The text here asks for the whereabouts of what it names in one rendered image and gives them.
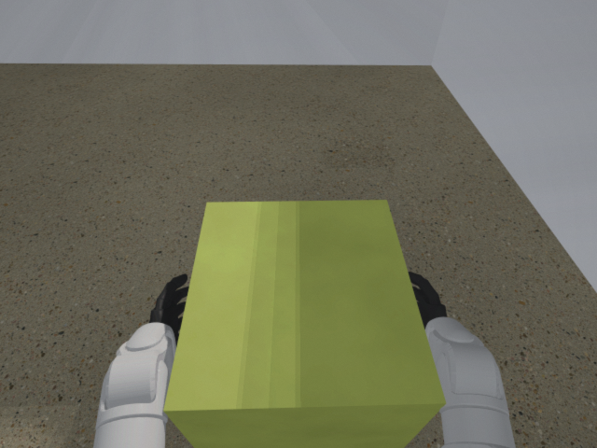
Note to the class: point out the robot left hand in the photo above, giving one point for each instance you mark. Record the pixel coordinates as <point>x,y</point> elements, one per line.
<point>167,310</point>

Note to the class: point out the robot right forearm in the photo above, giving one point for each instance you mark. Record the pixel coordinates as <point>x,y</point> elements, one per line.
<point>475,414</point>

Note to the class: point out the carton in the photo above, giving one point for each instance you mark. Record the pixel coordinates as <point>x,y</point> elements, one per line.
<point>301,330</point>

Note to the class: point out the robot right hand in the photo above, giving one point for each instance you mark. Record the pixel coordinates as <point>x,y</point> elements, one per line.
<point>427,298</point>

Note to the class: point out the robot left forearm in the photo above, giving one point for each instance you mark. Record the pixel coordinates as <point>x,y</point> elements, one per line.
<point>134,391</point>

